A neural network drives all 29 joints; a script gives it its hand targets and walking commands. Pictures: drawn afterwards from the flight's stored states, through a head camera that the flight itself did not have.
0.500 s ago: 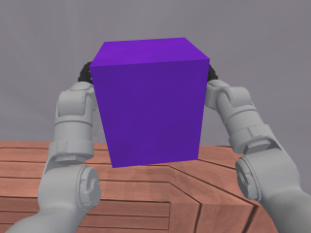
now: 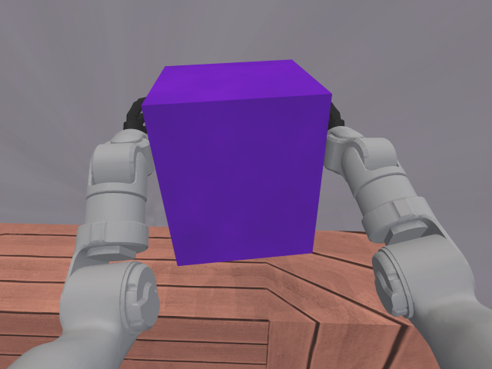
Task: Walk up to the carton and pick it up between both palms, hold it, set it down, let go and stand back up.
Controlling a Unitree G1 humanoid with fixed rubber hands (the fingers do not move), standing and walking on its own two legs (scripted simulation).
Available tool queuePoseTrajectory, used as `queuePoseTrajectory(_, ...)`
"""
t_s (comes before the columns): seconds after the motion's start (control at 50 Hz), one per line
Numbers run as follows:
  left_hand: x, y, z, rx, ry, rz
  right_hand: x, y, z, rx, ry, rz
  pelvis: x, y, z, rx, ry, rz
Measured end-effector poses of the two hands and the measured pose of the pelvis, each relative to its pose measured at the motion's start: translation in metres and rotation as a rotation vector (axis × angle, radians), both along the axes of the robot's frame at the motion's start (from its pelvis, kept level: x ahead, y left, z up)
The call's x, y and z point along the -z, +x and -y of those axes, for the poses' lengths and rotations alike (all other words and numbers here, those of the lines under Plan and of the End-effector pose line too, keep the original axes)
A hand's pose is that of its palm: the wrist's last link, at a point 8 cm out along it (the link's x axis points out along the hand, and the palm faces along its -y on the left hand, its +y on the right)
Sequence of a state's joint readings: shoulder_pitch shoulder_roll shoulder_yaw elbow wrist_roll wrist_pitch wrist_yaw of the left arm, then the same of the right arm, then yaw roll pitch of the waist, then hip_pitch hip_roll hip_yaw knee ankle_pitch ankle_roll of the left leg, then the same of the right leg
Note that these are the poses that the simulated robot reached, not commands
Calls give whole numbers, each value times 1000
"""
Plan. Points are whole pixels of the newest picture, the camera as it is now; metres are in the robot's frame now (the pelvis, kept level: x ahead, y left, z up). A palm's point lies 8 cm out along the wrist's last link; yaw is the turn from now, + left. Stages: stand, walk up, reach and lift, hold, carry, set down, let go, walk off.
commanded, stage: hold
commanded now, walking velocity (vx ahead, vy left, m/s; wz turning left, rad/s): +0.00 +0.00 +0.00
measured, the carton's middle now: (237, 158) +0.37 -0.01 +0.26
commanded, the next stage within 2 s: none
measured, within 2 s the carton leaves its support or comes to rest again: neither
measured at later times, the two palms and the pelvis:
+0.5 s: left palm (135, 146) +0.37 +0.15 +0.28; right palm (332, 141) +0.36 -0.16 +0.28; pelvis +0.00 +0.00 +0.00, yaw +0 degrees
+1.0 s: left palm (135, 144) +0.37 +0.15 +0.29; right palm (332, 137) +0.36 -0.16 +0.29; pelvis +0.00 +0.00 +0.00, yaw +0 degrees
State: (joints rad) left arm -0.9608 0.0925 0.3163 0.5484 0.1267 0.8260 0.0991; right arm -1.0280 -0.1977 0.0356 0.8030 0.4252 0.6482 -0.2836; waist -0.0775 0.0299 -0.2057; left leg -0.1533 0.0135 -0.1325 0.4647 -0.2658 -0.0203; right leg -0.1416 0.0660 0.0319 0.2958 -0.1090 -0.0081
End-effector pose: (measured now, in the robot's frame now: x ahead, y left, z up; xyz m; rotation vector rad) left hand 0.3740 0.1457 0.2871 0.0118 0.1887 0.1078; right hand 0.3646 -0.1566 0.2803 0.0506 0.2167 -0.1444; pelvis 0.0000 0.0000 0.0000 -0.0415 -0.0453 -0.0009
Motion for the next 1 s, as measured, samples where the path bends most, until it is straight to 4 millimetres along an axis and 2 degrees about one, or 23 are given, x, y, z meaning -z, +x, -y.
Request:
queuePoseTrajectory(0.58, 5, -6, -2, -2, -22, -2, -3, -5, -1, 0, -11, -5, 0, 0, -1, -6, 0, -9)
queuePoseTrajectory(0.82, -1, -5, -2, -1, -25, 0, -10, -5, -2, 4, 2, -2, 0, -1, -3, 0, 0, -13)
queuePoseTrajectory(1.0, 0, -4, -1, -2, -18, -4, -8, -3, -1, 3, 0, -7, 0, 0, -3, -2, 0, -11)
